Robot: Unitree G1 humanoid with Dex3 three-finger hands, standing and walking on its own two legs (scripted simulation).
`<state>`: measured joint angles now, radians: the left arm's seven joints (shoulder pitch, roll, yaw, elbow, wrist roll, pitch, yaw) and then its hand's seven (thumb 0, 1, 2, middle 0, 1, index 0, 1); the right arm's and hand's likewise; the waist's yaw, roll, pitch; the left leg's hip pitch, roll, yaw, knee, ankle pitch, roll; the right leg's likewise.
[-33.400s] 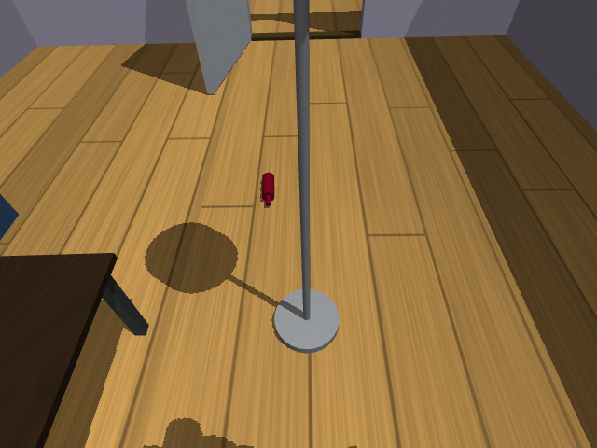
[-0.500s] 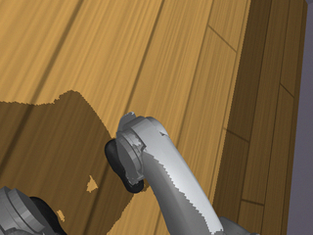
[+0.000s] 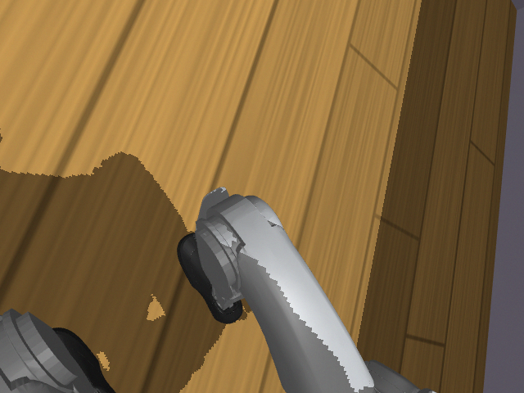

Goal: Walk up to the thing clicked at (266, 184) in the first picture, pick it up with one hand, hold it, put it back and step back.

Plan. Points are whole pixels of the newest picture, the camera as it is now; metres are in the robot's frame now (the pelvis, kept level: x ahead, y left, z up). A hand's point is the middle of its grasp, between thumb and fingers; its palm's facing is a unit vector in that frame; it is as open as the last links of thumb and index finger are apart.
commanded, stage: close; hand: left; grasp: from above
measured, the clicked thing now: out of the picture +0.47 +0.34 -0.30
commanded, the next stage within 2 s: settle in 0.38 s
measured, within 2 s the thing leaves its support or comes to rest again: leaves its support in 0.86 s
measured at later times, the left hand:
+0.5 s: hand out of the picture +0.48 +0.31 -0.27, palm faces -0.24 -0.36 -0.90, open 9.6 cm
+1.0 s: hand out of the picture +0.49 +0.32 -0.24, palm faces -0.19 -0.37 -0.91, open 9.5 cm
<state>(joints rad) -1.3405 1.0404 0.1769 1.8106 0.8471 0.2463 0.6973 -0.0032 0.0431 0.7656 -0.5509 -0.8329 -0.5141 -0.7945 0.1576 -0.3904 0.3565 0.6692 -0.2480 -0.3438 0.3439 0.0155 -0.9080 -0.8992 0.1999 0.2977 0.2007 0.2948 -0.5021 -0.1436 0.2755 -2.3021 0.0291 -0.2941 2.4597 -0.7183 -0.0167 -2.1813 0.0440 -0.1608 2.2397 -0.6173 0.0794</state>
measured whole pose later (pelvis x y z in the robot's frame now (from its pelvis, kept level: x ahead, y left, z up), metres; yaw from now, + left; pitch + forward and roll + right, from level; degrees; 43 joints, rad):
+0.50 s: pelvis +0.00 +0.00 +0.00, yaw +0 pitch +30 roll -17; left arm -1.34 1.04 0.16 1.81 0.82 0.25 0.71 0.01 0.07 0.68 -0.61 -0.74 -0.58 -0.70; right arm 0.17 -0.39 0.36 0.68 -0.25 -0.34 0.35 0.02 -0.90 -0.90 0.20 0.30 0.20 0.29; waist -0.51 -0.14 0.28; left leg -2.30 0.03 -0.29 2.45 -0.71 -0.02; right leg -2.18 0.04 -0.16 2.23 -0.61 0.08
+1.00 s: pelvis +0.00 +0.00 +0.01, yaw +1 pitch +32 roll -15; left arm -1.29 0.95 0.20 1.67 0.84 0.30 0.64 0.01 0.08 0.55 -0.69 -0.68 -0.66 -0.64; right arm 0.21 -0.37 0.29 0.70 -0.21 -0.32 0.35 0.01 -0.91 -0.90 0.20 0.30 0.20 0.29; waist -0.46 -0.10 0.19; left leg -2.31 0.04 -0.27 2.43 -0.71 -0.02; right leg -2.20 0.04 -0.14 2.23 -0.62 0.07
